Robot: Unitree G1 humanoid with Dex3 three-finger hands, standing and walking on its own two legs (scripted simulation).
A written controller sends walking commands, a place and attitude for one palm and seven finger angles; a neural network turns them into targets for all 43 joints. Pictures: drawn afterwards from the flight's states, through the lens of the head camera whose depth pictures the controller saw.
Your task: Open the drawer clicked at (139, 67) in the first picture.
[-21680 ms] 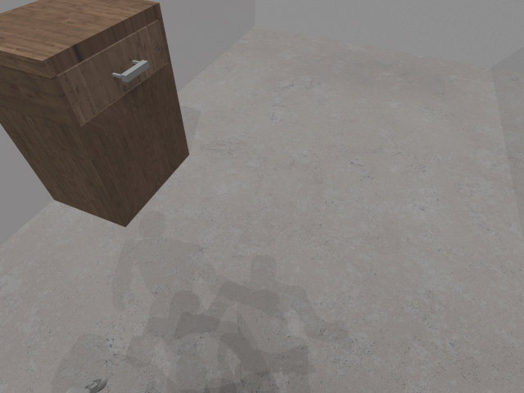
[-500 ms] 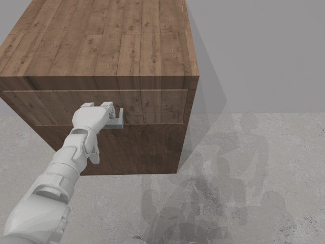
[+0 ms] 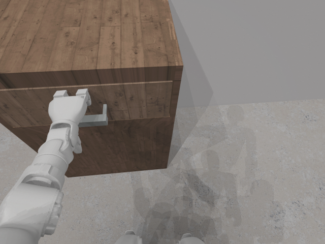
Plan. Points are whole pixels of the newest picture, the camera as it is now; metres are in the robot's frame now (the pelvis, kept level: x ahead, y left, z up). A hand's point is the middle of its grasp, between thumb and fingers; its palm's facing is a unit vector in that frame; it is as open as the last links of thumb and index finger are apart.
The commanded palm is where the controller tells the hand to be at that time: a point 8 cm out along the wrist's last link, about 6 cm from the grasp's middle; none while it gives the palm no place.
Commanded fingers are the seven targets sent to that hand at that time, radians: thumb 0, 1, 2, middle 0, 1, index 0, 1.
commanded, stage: lower the fingers behind the handle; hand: left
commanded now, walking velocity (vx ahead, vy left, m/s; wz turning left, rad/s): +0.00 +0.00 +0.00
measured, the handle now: (85, 114) +0.49 +0.22 -0.05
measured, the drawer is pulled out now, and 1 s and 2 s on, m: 0.00 0.00 0.01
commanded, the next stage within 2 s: close the thumb around the handle in 0.88 s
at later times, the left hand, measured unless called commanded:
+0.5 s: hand (81, 132) +0.44 +0.23 -0.06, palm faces -0.06 -0.02 -1.00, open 13.9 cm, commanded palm +0.42 +0.24 -0.01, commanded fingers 0.00 -0.50 0.30 -0.30 -1.20 -0.30 -1.20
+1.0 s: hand (82, 133) +0.44 +0.23 -0.07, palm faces -0.02 -0.02 -1.00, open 13.8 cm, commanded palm +0.42 +0.22 -0.01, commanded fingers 0.00 -0.39 0.35 -0.31 -1.21 -0.31 -1.21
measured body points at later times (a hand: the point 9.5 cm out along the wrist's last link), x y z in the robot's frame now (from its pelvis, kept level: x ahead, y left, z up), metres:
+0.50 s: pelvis -0.01 +0.00 -0.02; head +0.11 +0.00 +0.41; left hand +0.44 +0.22 +0.00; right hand +0.05 -0.26 -0.16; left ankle +0.01 +0.10 -0.68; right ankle -0.02 -0.11 -0.68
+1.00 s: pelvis -0.02 +0.01 -0.03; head +0.11 +0.01 +0.40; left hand +0.44 +0.23 -0.01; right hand +0.02 -0.27 -0.17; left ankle +0.01 +0.10 -0.68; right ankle -0.02 -0.11 -0.68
